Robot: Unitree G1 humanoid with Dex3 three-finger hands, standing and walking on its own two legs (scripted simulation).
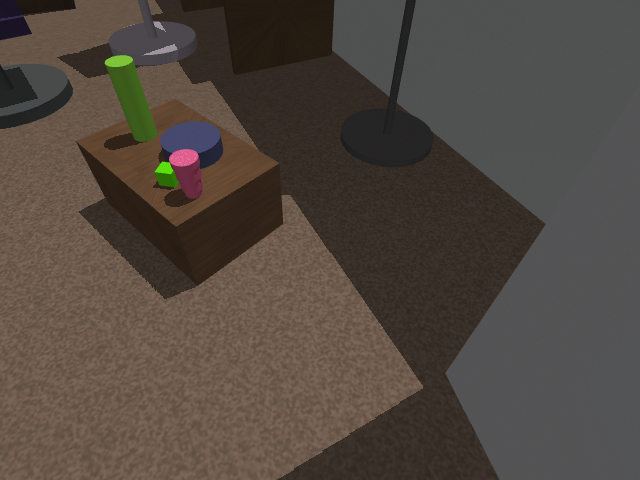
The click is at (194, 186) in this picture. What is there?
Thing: tapered cup
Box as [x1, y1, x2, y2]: [169, 149, 202, 197]
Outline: 178,150 171,154 169,157 170,164 175,171 176,177 180,182 182,190 186,196 197,197 202,192 200,170 198,165 199,160 197,153 190,149
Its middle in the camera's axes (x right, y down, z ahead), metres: -0.44 -0.23 +1.30
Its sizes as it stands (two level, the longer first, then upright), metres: 0.092 0.092 0.150
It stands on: a support 0.33 m high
